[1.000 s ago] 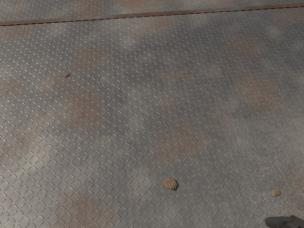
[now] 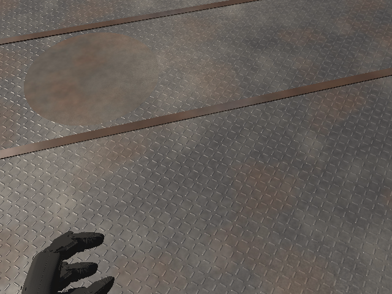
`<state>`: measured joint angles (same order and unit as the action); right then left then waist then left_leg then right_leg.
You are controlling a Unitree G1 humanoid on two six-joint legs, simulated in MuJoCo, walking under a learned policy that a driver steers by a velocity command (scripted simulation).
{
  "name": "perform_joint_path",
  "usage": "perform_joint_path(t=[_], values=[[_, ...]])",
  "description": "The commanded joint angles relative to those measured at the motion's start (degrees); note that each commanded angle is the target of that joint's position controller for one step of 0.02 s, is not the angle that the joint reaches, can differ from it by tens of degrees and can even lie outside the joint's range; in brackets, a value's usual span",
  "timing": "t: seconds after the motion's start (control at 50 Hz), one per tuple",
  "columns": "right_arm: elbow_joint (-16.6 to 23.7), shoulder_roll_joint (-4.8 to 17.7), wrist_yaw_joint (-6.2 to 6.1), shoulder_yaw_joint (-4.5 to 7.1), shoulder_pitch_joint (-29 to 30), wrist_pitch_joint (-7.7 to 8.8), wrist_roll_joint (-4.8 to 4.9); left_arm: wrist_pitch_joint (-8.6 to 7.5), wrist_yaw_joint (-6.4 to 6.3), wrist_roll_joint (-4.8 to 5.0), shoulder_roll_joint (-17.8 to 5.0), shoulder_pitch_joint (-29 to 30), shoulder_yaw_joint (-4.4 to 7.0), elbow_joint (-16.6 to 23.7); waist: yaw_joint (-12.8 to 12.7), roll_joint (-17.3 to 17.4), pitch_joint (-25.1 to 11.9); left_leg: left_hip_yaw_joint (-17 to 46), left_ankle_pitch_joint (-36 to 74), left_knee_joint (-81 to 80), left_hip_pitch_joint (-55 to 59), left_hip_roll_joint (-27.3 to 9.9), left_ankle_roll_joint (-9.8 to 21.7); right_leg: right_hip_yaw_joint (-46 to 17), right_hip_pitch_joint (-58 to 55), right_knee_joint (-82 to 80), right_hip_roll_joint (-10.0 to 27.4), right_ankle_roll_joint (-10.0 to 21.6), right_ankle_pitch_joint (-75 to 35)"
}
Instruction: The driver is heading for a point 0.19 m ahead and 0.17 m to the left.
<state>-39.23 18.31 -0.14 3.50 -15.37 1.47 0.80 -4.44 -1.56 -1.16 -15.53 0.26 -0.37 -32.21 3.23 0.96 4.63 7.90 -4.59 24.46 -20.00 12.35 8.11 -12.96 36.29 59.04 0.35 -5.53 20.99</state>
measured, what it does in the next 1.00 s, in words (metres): walks ahead: right foot, then left foot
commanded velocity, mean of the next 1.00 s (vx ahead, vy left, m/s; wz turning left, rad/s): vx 0.05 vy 0.00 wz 0.26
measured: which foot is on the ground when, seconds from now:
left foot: down 0.00-0.18, up 0.20-0.50, down 0.52-1.00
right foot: up 0.00-0.16, down 0.18-1.00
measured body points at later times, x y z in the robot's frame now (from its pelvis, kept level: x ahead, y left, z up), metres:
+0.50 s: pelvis +0.13 -0.05 +0.00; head +0.16 -0.05 +0.45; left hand +0.19 +0.23 -0.10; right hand +0.34 -0.27 -0.10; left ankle +0.09 +0.07 -0.72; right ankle +0.23 -0.16 -0.73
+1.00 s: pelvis +0.16 -0.02 +0.00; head +0.16 -0.02 +0.45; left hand +0.20 +0.25 -0.12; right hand +0.31 -0.24 -0.12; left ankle +0.09 +0.07 -0.73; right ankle +0.23 -0.16 -0.73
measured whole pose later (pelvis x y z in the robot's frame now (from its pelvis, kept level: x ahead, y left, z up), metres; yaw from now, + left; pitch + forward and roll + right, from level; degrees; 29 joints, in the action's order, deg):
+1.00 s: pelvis +0.16 -0.02 +0.00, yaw +13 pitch -1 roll +0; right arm -45.3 12.0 -0.6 1.4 -14.7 0.9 -0.3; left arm 0.2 -2.4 -0.3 -13.0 -11.7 2.7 -47.0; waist -0.2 0.1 1.2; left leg 2.5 -19.9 30.1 -9.4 2.9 2.0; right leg -6.4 15.9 29.6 0.0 -3.0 13.1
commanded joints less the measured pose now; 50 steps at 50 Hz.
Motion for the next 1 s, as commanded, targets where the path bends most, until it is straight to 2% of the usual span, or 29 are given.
perform_joint_path(t=[0.02, 0.04, 0.06, 0.08, 0.12, 0.16, 0.18, 0.2, 0.22, 0.24, 0.26, 0.28, 0.3, 0.34, 0.38, 0.4, 0.44, 0.5, 0.52, 0.54, 0.56, 0.58, 0.6, 0.62, 0.64, 0.68, 0.7, 0.8, 1.0], values=[[4.8, 9.6, -2.17, 3.42, 2.4, -1.55, 1.28, 1.04, -0.85, 0.86, -5.1, -7.4, 1.86, 0.4, -4.2, 0.1, -14.7, 12.6, 31.4, -0.9, 2.3, -10.6, 4.2, 6.0, -11.4, -13.2, -5.5, -1.7, -9.5], [5.1, 10.1, -2.71, 3.62, 2.7, -2.38, 1.48, 1.25, -0.78, 1.27, -5.2, -5.7, 1.87, 0.8, -3.9, 2.7, -16.0, 14.2, 25.7, -0.1, 3.3, -10.8, 2.8, 5.3, -11.6, -16.5, -6.0, -1.5, -12.5], [5.5, 9.2, -3.02, 3.61, 2.4, -2.95, 1.93, 1.34, -0.73, 1.25, -5.6, -3.7, 2.13, 1.0, -2.7, 2.9, -15.4, 14.6, 21.9, 0.5, 4.4, -9.9, 1.0, 4.8, -11.5, -19.3, -6.5, -1.3, -13.8], [5.7, 8.8, -3.34, 3.49, 2.7, -3.46, 1.49, 1.29, -0.53, 1.35, -5.7, -3.0, 2.23, 1.1, -2.5, 5.6, -15.6, 15.8, 17.2, 1.4, 5.5, -10.6, 0.3, 4.4, -11.5, -21.9, -6.2, -1.0, -15.4], [6.4, 6.2, -3.52, 2.92, 2.3, -3.79, 0.57, 0.79, -0.04, 1.00, -6.8, -2.3, 2.88, 0.5, -1.5, 8.1, -14.4, 18.2, 11.4, 3.4, 7.7, -11.5, -0.5, 3.2, -12.5, -26.1, -4.8, 0.0, -16.8], [7.3, 4.3, -3.32, 2.21, 4.4, -3.62, 0.29, -0.17, 0.40, 0.58, -6.6, -4.1, 3.45, -0.6, -3.1, 8.0, -13.1, 18.9, 5.2, 8.2, 7.0, -11.0, -1.6, 3.3, -18.8, -35.1, -2.7, 2.9, -23.8], [7.5, 1.9, -2.90, 1.32, 2.8, -3.49, -0.22, -0.35, 0.37, -0.15, -7.2, -5.0, 3.68, -0.9, -2.4, 3.1, -14.4, 15.7, -6.7, 15.1, 3.7, -8.4, -3.3, -0.8, -26.1, -37.1, 3.2, 6.6, -30.2], [6.7, -0.5, -2.63, 0.45, -2.1, -3.25, -0.99, 0.17, 0.03, -1.25, -8.7, -4.2, 3.77, 0.4, 0.3, -7.9, -14.1, 8.7, -31.4, 28.1, -6.1, -1.8, -6.3, -11.0, -34.1, -35.2, 14.2, 13.4, -50.9], [5.8, 2.9, -2.08, 1.19, -6.8, -2.76, -1.33, 1.14, 0.15, -1.59, -8.3, -9.5, 3.89, 0.1, 0.1, -11.0, -15.5, 7.4, -41.8, 38.1, -11.7, 1.4, -9.3, -18.9, -38.1, -33.3, 20.9, 20.5, -63.8], [6.3, 6.6, -1.49, 1.92, -8.5, -2.43, 0.03, 1.63, 0.17, -0.78, -12.9, -8.6, 5.53, -1.0, 2.1, -18.1, -18.1, 4.3, -35.4, 47.8, -17.2, -3.1, -11.1, -31.9, -37.0, -37.4, 27.1, 26.3, -42.9], [4.5, 10.4, -2.21, 2.83, -2.7, -3.37, 0.41, 1.97, -0.06, -0.33, -8.1, -7.1, 4.71, 0.4, -1.8, -9.3, -15.3, 4.2, -29.4, 51.5, -16.4, -6.1, -12.3, -25.8, -33.1, -38.3, 20.4, 23.3, -28.7], [4.8, 10.2, -2.57, 2.81, 1.8, -4.56, 0.07, 2.68, -0.23, 0.05, -5.5, -6.1, 3.50, 0.7, -2.9, -4.7, -12.3, 3.4, -25.1, 53.1, -15.5, -6.3, -12.9, -17.2, -28.0, -37.8, 15.8, 19.5, -23.7], [4.9, 8.1, -2.76, 2.18, 2.4, -5.30, -0.29, 3.06, -0.03, 0.33, -5.2, -5.2, 2.95, 0.9, -2.4, -3.2, -10.4, 2.1, -24.0, 52.0, -12.7, -6.4, -13.5, -12.4, -23.3, -38.6, 12.4, 17.4, -22.1], [5.6, 3.8, -2.24, 0.65, 3.1, -4.61, -0.93, 3.89, -0.29, 0.27, -6.4, -5.8, 3.34, -0.8, -2.0, -5.4, -8.9, -2.7, -21.1, 42.8, -8.4, -7.1, -13.7, -4.7, -20.1, -39.5, 7.0, 15.3, -23.6], [5.4, 0.9, -1.86, -0.45, 2.7, -3.82, -0.59, 4.79, -0.50, 0.51, -6.0, -6.9, 3.56, -2.0, -2.3, -9.6, -11.0, -6.0, -22.1, 30.9, -3.8, -8.5, -13.9, -2.2, -21.9, -39.5, 5.4, 15.4, -24.6], [5.5, 0.5, -1.60, -0.74, 3.8, -3.55, -0.52, 5.05, -0.59, 0.75, -6.5, -8.0, 3.86, -2.5, -3.3, -11.6, -11.4, -6.1, -22.3, 25.7, -2.3, -9.5, -13.6, -3.0, -23.4, -39.5, 6.3, 16.2, -24.6], [4.9, 1.7, -1.30, -0.44, 4.2, -3.25, -0.20, 5.28, -0.53, 0.89, -7.5, -10.4, 4.34, -3.4, -4.8, -13.3, -11.8, -5.7, -19.8, 17.6, 0.1, -10.5, -12.7, -5.6, -26.1, -39.2, 8.6, 17.6, -22.5], [2.7, 1.4, -0.81, -0.13, 1.5, -2.86, -0.48, 5.27, -0.55, 1.63, -6.9, -11.7, 4.13, -4.5, -2.9, -11.8, -10.6, -6.6, -8.4, 0.5, 8.9, -9.9, -9.4, -5.6, -22.5, -37.7, 8.2, 15.8, -17.5], [3.1, 2.7, -0.82, 0.05, 2.1, -2.78, -1.27, 4.84, -0.51, 1.79, -6.5, -14.3, 4.02, -5.6, -3.2, -9.8, -10.1, -4.6, -5.2, -1.4, 13.0, -11.6, -7.5, -4.3, -18.8, -36.8, 7.2, 13.0, -13.9], [3.9, 5.9, -1.11, 0.54, 1.9, -2.77, -2.44, 4.09, -0.18, 0.81, -5.0, -15.3, 3.56, -5.4, -4.2, -2.5, -10.9, 2.2, 0.4, -0.9, 17.1, -18.7, -4.7, -0.4, -13.9, -31.7, 4.4, 9.3, -8.1], [2.5, 6.4, -0.71, 0.71, 3.2, -2.68, -3.37, 3.32, 0.06, 0.54, -2.3, -14.5, 3.09, -4.5, -5.8, 9.5, -10.1, 6.8, -3.5, -3.1, 9.2, -23.4, -0.1, 7.8, -14.9, -30.3, -1.3, 5.9, -1.8], [3.5, 1.8, -0.36, -0.50, 5.7, -2.16, -3.46, 3.10, -0.01, -0.12, -4.0, -11.5, 3.46, -4.6, -4.4, 7.8, -7.6, 7.9, -11.2, -5.9, 3.6, -23.3, 0.9, 7.6, -19.2, -30.2, -0.1, 3.8, -3.3], [3.0, -0.3, -0.31, -1.16, 6.7, -1.65, -3.29, 3.13, 0.09, -0.15, -3.8, -10.2, 3.65, -5.0, -4.6, 6.4, -6.0, 5.8, -16.2, -5.6, 2.3, -20.6, -1.1, 7.2, -21.1, -31.3, 0.1, 3.3, -7.8], [2.4, 0.5, -0.31, -0.96, 5.6, -1.15, -2.86, 3.40, -0.07, -0.30, -3.1, -10.0, 3.60, -5.6, -4.1, 6.1, -5.1, 4.3, -17.7, -5.0, 1.5, -18.6, -2.7, 7.1, -22.5, -31.4, -0.1, 2.9, -10.5], [1.7, 1.0, -0.29, -0.82, 4.9, -0.64, -2.45, 3.61, -0.16, -0.42, -3.5, -10.9, 3.81, -5.8, -4.0, 6.2, -4.0, 4.0, -18.2, -5.1, 0.6, -18.1, -3.5, 6.5, -23.1, -31.7, 0.2, 2.9, -12.1], [0.9, 0.8, -0.41, -1.03, 3.1, -0.11, -2.27, 3.44, -0.14, 0.17, -3.7, -12.1, 3.95, -6.4, -4.2, 5.3, -2.7, 3.1, -15.8, -4.4, -0.3, -16.8, -4.6, 6.1, -24.1, -31.7, 0.8, 3.7, -13.4], [0.7, 0.3, -0.54, -1.11, 2.5, -0.02, -2.05, 3.36, -0.16, 0.31, -4.0, -12.5, 4.13, -7.2, -4.0, 3.3, -2.7, 2.3, -14.5, -4.0, 0.5, -16.3, -4.7, 5.9, -23.4, -31.8, 0.6, 4.0, -13.1], [-0.4, 0.3, -0.75, -0.88, 1.4, 0.09, -1.51, 3.23, -0.27, 0.45, -3.4, -12.7, 4.23, -9.1, -3.7, 0.0, -4.4, 1.1, -6.8, -1.8, 3.5, -15.5, -4.5, 5.6, -24.9, -31.6, 0.9, 3.8, -17.8], [-3.7, -0.6, -0.58, -0.56, -0.4, 0.14, -1.07, 4.29, -1.28, 0.93, -3.5, -12.1, 4.59, -12.5, -3.5, -0.7, -6.0, -1.0, 1.4, -0.4, 5.7, -14.2, -5.2, 5.4, -27.4, -30.4, 1.2, 4.2, -22.6]])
